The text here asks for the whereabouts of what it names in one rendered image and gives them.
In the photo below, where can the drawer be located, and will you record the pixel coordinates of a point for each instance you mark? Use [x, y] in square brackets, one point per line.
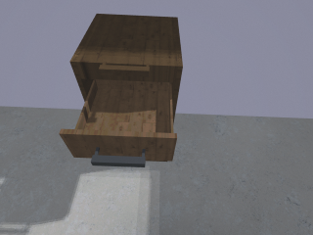
[123, 117]

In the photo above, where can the handle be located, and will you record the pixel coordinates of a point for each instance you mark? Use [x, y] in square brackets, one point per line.
[125, 161]
[124, 70]

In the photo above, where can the cabinet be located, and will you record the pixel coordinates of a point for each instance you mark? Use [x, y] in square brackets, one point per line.
[134, 41]

